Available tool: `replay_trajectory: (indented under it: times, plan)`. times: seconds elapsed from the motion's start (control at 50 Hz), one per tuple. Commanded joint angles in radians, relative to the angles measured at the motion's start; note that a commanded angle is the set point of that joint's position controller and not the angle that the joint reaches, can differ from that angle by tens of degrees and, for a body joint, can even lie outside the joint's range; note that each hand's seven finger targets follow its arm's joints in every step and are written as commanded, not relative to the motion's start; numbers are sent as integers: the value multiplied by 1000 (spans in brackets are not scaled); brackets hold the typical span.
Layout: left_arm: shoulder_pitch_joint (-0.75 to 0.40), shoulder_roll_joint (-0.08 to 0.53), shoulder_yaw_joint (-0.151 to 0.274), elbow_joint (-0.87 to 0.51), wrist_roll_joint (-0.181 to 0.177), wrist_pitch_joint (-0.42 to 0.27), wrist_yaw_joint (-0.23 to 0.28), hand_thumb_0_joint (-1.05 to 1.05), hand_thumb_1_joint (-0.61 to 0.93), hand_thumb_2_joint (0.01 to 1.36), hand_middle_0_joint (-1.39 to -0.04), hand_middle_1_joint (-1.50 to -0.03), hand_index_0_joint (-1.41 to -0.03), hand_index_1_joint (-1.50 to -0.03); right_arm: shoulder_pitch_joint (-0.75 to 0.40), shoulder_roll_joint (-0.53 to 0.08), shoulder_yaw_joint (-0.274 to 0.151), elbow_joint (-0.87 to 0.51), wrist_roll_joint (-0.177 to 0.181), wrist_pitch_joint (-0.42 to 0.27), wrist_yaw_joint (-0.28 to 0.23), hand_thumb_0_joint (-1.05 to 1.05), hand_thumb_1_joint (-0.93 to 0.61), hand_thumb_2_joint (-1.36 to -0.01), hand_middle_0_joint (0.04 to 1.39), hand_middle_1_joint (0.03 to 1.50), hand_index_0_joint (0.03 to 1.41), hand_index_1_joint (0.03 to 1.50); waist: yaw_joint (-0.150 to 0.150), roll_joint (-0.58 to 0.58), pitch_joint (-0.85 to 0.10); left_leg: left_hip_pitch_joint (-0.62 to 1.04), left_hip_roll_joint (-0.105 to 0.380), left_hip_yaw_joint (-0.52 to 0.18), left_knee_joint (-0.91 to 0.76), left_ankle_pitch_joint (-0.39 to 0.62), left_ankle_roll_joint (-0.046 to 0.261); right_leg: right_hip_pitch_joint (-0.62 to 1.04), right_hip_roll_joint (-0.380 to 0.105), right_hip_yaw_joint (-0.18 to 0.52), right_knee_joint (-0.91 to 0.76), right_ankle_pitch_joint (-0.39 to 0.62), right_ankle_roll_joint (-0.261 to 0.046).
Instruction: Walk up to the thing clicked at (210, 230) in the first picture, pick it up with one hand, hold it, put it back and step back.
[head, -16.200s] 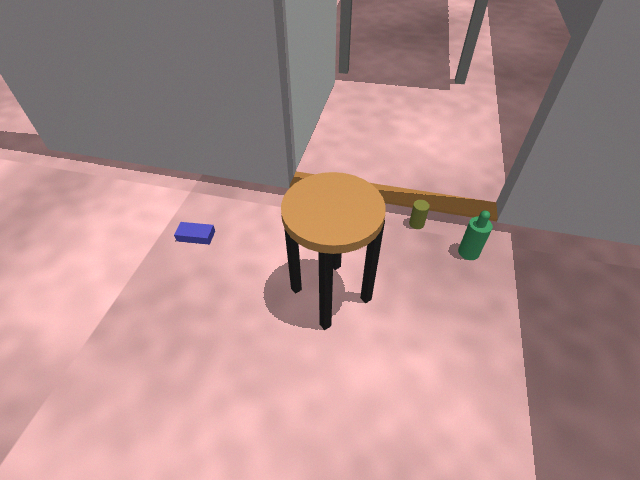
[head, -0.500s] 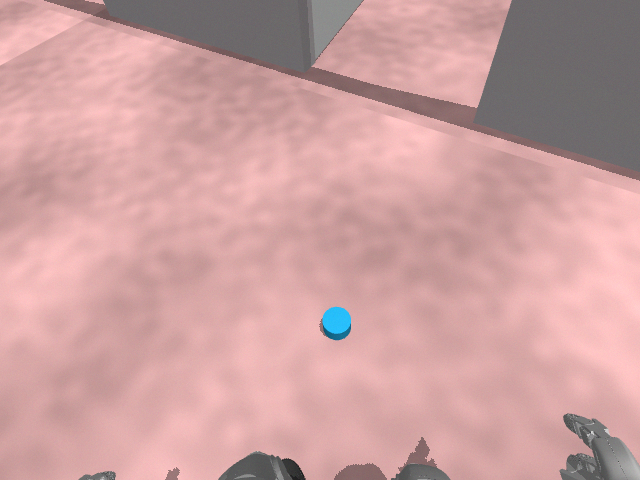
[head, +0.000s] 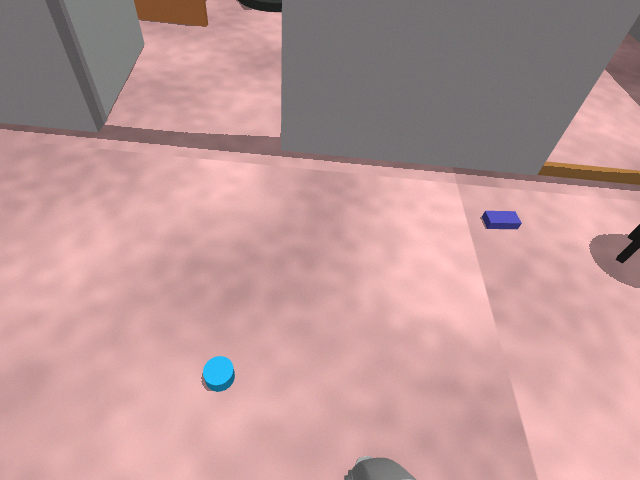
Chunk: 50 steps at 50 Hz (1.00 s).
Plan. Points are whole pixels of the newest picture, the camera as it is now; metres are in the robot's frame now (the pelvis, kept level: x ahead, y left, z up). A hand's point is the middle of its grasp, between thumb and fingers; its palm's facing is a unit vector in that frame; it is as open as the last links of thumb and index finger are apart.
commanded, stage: walk up
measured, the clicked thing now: (501, 220) +1.25 -0.95 -0.76
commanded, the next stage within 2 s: none
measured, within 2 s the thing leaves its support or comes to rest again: neither
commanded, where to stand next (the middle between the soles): +0.13 -0.04 m, yaw -47 degrees
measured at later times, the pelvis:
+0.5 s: pelvis +0.10 -0.03 -0.02, yaw -22 degrees
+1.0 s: pelvis +0.10 +0.00 -0.05, yaw -38 degrees
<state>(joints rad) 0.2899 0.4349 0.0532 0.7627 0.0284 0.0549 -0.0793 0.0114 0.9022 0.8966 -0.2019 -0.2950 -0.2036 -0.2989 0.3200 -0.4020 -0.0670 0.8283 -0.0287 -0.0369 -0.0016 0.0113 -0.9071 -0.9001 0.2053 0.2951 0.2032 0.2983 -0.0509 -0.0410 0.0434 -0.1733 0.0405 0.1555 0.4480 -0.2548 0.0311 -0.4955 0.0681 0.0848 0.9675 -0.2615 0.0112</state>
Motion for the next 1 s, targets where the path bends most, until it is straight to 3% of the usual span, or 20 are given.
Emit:
replay_trajectory:
  times: [0.0,0.04,0.1,0.18,0.26,0.28,0.3,0.32,0.34,0.42,0.52,0.6,0.62,0.64,0.66,0.68,0.78,0.92,0.96,0.98]
  plan:
    - [16,157,50,-62,-18,-24,-2,0,900,900,-200,-300,-200,-300,-77,-215,-68,-107,4,-29,5,0,-900,-900,200,300,200,300,10,255,67,52,162,-124,-280,-155,-63,-85,-72,-69,-58,77,5]
    - [-52,161,47,-88,-11,-32,1,0,900,900,-200,-300,-200,-300,-36,-240,-79,-123,-4,-24,17,0,-900,-900,200,300,200,300,-25,239,47,119,210,-129,-268,-160,-3,-109,-92,-96,-131,56,18]
    - [-128,171,42,-91,-18,-47,12,0,900,900,-200,-300,-200,-300,46,-253,-83,-142,15,-25,31,0,-900,-900,200,300,200,300,-55,176,18,132,284,-110,-231,-119,7,-87,-118,-106,-191,47,-6]
    - [-145,151,33,-89,-20,-58,29,0,900,900,-200,-300,-200,-300,67,-257,-89,-160,17,-8,33,0,-900,-900,200,300,200,300,-55,191,-1,156,290,-44,-113,205,16,-25,-95,-158,-274,-21,-26]
    - [-2,149,46,-38,-8,-75,56,0,900,900,-200,-300,-200,-300,-2,-258,-88,-191,24,18,31,0,-900,-900,200,300,200,300,49,117,-91,33,247,87,254,469,42,284,-39,-196,-489,-16,-80]
    - [110,202,70,-8,-5,-84,69,0,900,900,-200,-300,-200,-300,-2,-205,-68,-204,32,18,30,0,-900,-900,200,300,200,300,114,2,-163,-122,173,103,465,366,13,516,-48,-111,-529,-2,-116]
    - [160,276,94,-15,-1,-94,86,0,900,900,-200,-300,-200,-300,-5,-133,-43,-225,38,15,33,0,-900,-900,200,300,200,300,139,-197,-172,-400,62,74,655,-103,-18,673,-268,257,-570,54,-205]
    - [139,298,94,-53,-4,-97,95,0,900,900,-200,-300,-200,-300,-13,-142,-36,-231,42,17,32,0,-900,-900,200,300,200,300,133,-220,-131,-623,-17,-11,744,-367,-51,735,-413,541,-580,200,-310]
    - [137,294,97,-53,-24,-89,101,0,900,900,-200,-300,-200,-300,-49,-223,-55,-234,33,17,25,0,-900,-900,200,300,200,300,155,-167,-130,-598,30,-154,792,-396,-65,676,-462,624,-569,342,-400]
    - [-32,206,64,-84,-43,-86,123,0,900,900,-200,-300,-200,-300,-14,-191,-41,-142,43,13,29,0,-900,-900,200,300,200,300,39,-95,-42,-402,66,-167,634,-187,-45,397,-236,191,-505,570,-218]
    - [-53,208,59,-128,-7,-78,119,0,900,900,-200,-300,-200,-300,-26,-163,-44,-124,41,18,-4,0,-900,-900,200,300,200,300,43,-143,-28,-244,8,-104,465,-70,-39,176,-159,111,-384,716,-214]
    - [-115,189,55,-179,-9,-35,105,0,900,900,-200,-300,-200,-300,50,-159,-61,-87,33,5,-33,0,-900,-900,200,300,200,300,-13,-110,-74,12,-60,-54,166,211,-8,19,-84,91,-156,455,-145]
    - [-106,142,40,-195,-18,-31,108,0,900,900,-200,-300,-200,-300,88,-197,-71,-78,16,1,-39,0,-900,-900,200,300,200,300,-36,12,-104,99,-3,-135,109,317,20,-49,-35,83,-43,314,-93]
    - [-91,105,31,-217,-24,-27,111,0,900,900,-200,-300,-200,-300,135,-280,-91,-86,-3,-3,-49,0,-900,-900,200,300,200,300,-59,220,-160,164,258,-431,55,521,108,-164,60,42,186,5,-43]
    - [-10,119,35,-181,-18,-7,120,0,900,900,-200,-300,-200,-300,55,-296,-95,-119,9,-3,-48,0,-900,-900,200,300,200,300,5,194,-167,52,473,-569,-20,548,193,-105,46,65,345,-356,-21]
    - [49,162,36,-160,-14,5,123,0,900,900,-200,-300,-200,-300,-40,-364,-108,-141,23,-1,-48,0,-900,-900,200,300,200,300,35,257,-167,38,555,-678,-35,463,303,-114,5,89,439,-376,-21]
    - [12,176,78,-119,-24,6,66,0,900,900,-200,-300,-200,-300,-117,-273,-79,-166,-2,3,-56,0,-900,-900,200,300,200,300,56,270,-62,-189,259,-239,34,269,161,-31,-41,35,370,-189,-10]
    - [49,174,86,-80,-12,-16,45,0,900,900,-200,-300,-200,-300,-118,-332,-88,-187,-9,12,-32,0,-900,-900,200,300,200,300,50,286,-150,-134,312,-213,108,-26,173,139,-78,-88,-146,-271,-3]
    - [138,181,105,-15,-5,-32,59,0,900,900,-200,-300,-200,-300,-112,-295,-73,-184,-3,27,-21,0,-900,-900,200,300,200,300,92,165,-152,-225,260,-133,303,-23,129,281,-27,-123,-358,-128,-16]
    - [136,211,118,-9,6,-40,68,0,900,900,-200,-300,-200,-300,-91,-231,-53,-179,3,34,-17,0,-900,-900,200,300,200,300,107,26,-94,-350,198,-71,467,-50,71,314,-37,-26,-432,-128,-48]
